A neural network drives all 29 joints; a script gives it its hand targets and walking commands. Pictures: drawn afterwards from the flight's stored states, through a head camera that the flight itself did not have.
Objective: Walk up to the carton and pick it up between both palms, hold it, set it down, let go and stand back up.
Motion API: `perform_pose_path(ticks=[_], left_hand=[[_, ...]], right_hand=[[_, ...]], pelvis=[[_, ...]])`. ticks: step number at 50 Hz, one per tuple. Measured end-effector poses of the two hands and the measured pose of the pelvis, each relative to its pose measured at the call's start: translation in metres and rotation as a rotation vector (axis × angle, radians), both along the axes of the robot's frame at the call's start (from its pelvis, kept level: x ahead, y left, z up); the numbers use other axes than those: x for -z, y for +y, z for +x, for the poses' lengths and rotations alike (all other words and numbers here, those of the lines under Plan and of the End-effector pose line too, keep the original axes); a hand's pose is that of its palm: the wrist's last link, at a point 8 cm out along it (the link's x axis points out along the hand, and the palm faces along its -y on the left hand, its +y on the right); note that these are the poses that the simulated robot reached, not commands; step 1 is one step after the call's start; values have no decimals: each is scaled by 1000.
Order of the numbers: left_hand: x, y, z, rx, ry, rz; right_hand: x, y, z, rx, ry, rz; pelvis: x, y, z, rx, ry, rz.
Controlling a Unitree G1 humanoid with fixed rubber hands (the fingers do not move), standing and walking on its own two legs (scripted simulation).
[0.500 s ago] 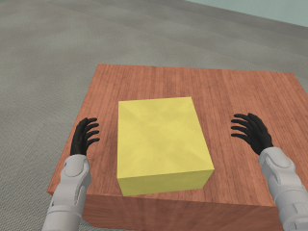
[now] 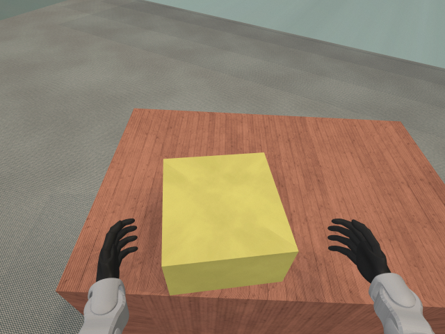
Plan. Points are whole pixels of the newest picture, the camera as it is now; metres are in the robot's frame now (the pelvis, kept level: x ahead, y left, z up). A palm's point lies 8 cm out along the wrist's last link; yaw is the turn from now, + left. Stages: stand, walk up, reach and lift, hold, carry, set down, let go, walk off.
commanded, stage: set down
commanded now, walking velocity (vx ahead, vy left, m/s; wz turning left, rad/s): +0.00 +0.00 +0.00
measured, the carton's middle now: (220, 218) +0.40 +0.02 -0.06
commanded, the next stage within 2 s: let go in 1.84 s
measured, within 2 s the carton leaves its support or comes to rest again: neither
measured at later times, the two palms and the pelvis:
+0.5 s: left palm (110, 312) +0.18 +0.20 -0.03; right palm (383, 313) +0.20 -0.27 -0.02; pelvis +0.01 +0.00 +0.00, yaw +1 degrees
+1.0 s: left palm (100, 321) +0.17 +0.22 -0.06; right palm (360, 326) +0.19 -0.24 -0.05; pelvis +0.01 +0.00 -0.01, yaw +1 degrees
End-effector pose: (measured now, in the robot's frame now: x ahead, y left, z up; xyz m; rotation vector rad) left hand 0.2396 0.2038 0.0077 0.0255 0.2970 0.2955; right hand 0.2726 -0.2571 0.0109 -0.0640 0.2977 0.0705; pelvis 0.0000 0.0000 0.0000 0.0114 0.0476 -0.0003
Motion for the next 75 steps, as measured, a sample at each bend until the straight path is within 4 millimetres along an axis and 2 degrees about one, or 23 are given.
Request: perform_pose_path(ticks=[11,36,43,52,61,66,75], left_hand=[[18,-4,-27,-1,18,-6],[52,-11,-83,19,68,-3],[67,0,-78,16,147,1],[64,20,-65,61,207,27],[69,27,-74,80,304,31],[77,27,-81,92,365,21],[76,31,-80,137,379,22]], right_hand=[[14,-9,-33,15,25,-11],[50,-17,-99,58,82,-12],[62,-3,-96,34,151,-28],[64,23,-85,54,177,-44],[72,31,-94,64,269,-71],[71,34,-94,67,288,-92],[69,38,-93,94,306,-134]], pelvis=[[1,-1,2,-5,-23,2],[7,-4,7,-21,-61,8],[8,-3,7,-18,-56,11],[4,7,16,-15,-75,1],[0,18,22,-9,-79,-11],[-1,20,20,-7,-72,-13],[-2,23,13,-8,-80,-14]])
